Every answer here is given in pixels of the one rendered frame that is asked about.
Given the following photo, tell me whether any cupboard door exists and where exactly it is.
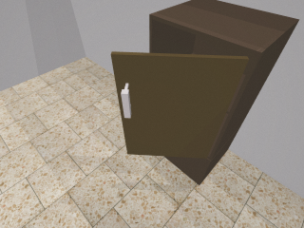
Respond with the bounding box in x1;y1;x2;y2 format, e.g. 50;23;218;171
110;51;249;159

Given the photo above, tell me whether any handle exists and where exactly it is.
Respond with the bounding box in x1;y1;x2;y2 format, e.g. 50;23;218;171
121;83;132;119

